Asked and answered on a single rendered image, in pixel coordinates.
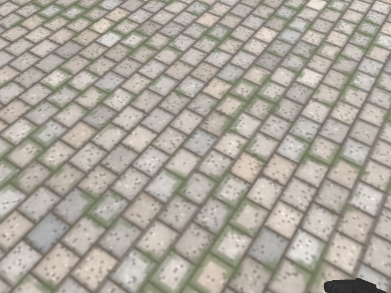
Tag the right robot hand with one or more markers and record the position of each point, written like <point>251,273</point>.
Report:
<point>351,286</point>

